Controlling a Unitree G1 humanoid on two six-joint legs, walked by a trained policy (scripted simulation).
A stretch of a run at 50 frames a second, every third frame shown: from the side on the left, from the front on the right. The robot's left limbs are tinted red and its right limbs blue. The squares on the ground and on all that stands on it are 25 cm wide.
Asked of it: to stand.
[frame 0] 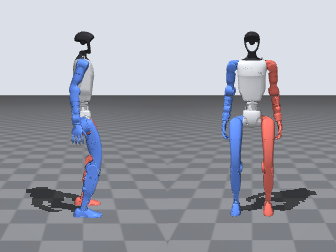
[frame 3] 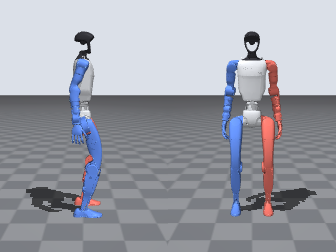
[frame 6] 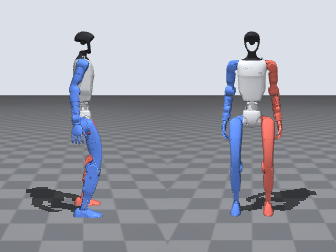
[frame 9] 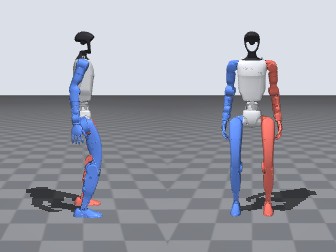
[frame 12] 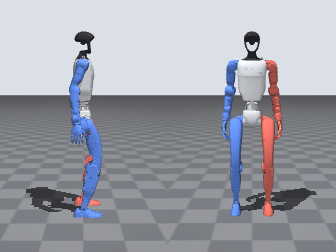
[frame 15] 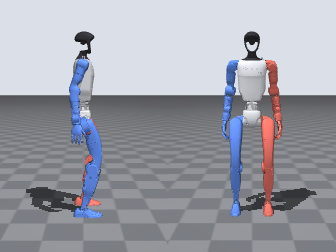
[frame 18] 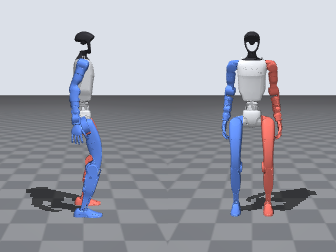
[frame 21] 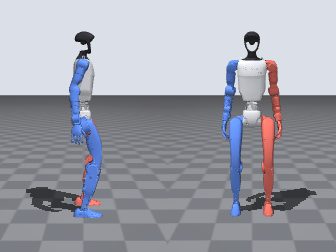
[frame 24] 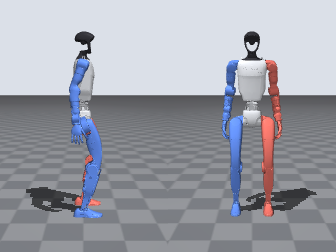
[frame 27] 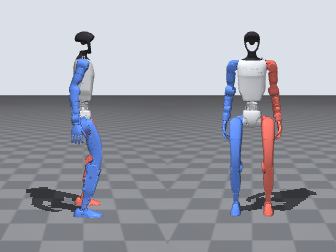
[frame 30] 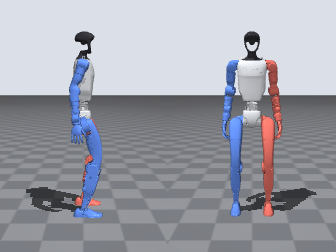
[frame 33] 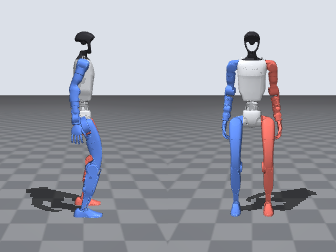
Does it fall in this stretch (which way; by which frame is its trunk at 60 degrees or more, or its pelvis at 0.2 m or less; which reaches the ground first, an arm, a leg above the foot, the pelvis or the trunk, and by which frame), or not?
no
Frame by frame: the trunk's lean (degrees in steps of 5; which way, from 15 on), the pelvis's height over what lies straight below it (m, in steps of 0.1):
0: 0, 0.8
3: 0, 0.8
6: 0, 0.8
9: 0, 0.8
12: 0, 0.8
15: 0, 0.8
18: 0, 0.8
21: 0, 0.8
24: 0, 0.8
27: 0, 0.8
30: 0, 0.8
33: 0, 0.8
